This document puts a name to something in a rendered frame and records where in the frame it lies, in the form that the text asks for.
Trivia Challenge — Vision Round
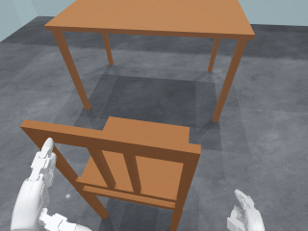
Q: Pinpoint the right robot hand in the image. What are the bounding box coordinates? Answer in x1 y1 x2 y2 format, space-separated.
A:
226 190 266 231

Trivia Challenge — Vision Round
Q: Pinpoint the table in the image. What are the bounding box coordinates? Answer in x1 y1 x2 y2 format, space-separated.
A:
44 0 255 122

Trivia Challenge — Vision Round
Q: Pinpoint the left robot hand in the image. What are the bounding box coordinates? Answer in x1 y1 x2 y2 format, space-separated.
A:
10 138 92 231

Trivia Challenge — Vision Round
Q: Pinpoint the chair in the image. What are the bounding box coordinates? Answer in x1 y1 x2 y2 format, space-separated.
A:
19 116 201 231

